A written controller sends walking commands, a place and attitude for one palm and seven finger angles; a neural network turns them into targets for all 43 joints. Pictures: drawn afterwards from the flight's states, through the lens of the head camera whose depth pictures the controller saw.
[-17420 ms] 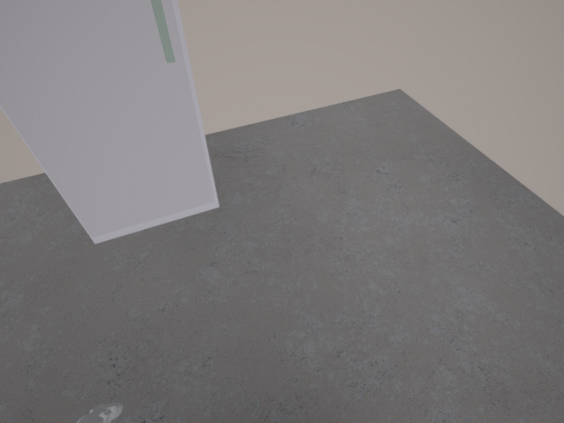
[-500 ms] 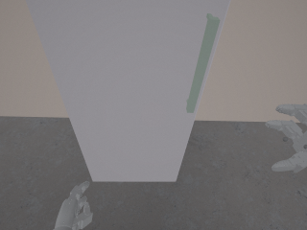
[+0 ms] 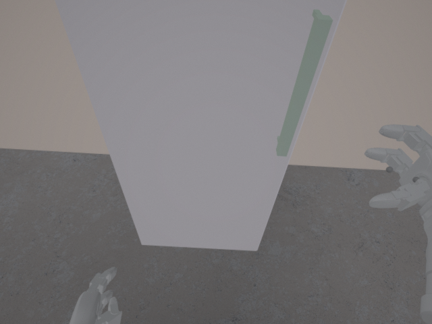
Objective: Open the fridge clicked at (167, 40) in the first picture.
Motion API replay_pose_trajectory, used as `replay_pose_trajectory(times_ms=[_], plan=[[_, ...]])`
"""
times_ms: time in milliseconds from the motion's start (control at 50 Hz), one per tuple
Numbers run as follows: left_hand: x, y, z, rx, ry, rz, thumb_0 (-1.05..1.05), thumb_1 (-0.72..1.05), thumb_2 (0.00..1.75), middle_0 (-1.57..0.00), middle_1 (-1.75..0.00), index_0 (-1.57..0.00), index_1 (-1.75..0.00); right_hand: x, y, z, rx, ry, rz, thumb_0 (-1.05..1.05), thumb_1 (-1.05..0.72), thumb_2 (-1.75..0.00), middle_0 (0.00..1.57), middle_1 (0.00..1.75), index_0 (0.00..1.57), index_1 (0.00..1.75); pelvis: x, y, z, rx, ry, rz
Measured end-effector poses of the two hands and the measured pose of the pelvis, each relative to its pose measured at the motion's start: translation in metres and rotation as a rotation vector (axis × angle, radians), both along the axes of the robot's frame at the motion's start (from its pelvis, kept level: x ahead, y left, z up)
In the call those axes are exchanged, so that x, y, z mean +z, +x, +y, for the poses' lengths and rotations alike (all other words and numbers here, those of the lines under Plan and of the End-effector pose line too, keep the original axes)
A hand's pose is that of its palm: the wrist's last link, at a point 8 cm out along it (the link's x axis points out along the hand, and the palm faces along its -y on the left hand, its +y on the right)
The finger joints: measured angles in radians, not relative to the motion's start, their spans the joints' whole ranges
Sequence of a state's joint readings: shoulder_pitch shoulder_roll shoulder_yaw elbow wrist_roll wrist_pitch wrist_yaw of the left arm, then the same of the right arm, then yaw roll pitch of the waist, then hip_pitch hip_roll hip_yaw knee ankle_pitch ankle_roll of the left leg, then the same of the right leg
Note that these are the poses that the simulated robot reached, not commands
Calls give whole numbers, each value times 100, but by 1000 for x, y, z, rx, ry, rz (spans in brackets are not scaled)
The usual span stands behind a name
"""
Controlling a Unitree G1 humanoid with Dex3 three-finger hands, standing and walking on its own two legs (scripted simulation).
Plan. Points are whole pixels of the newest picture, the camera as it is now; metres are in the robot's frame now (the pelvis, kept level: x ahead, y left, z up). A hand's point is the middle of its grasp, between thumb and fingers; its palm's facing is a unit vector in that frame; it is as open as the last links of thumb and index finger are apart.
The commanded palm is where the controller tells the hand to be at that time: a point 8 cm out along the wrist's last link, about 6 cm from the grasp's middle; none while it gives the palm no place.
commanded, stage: move the hooked fingers beside the handle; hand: right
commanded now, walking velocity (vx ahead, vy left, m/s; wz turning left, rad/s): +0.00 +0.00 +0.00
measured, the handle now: (296, 93) +0.55 -0.14 +0.17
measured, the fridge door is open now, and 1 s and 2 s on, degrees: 0 0 0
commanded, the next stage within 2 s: feel for the door with the fingertips in 1.84 s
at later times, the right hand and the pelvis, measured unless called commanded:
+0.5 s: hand (357, 140) +0.42 -0.24 +0.16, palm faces +0.02 +1.00 +0.00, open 14.0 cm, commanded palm +0.40 -0.29 +0.16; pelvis +0.00 +0.00 +0.00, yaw +0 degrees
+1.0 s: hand (337, 119) +0.48 -0.22 +0.16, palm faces +0.00 +1.00 +0.01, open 14.0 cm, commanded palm +0.47 -0.27 +0.16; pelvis +0.00 -0.01 -0.01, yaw +1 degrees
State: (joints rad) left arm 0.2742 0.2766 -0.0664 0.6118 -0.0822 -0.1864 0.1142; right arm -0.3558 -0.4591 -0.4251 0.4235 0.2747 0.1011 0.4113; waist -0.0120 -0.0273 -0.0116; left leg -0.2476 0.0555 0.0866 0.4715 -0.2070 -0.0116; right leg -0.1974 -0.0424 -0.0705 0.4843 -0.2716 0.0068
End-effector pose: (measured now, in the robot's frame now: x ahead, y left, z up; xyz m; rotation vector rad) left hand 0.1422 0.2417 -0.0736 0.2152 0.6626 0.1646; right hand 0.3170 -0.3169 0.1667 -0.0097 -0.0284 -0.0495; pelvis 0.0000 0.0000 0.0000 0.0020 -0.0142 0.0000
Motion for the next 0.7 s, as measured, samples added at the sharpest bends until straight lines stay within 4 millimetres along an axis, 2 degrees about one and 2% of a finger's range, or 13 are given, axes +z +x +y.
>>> replay_pose_trajectory(times_ms=[400,700], plan=[[-13,-21,8,52,8,110,1,90,89,-20,-30,-21,-30,-5,62,22,27,15,45,-1,50,-30,30,120,31,120,-1,4,-1,3,1,46],[-26,-64,18,116,32,268,1,90,89,-20,-30,-21,-30,-4,104,33,43,12,33,-1,50,-30,30,120,30,120,-4,6,-4,10,4,91]])
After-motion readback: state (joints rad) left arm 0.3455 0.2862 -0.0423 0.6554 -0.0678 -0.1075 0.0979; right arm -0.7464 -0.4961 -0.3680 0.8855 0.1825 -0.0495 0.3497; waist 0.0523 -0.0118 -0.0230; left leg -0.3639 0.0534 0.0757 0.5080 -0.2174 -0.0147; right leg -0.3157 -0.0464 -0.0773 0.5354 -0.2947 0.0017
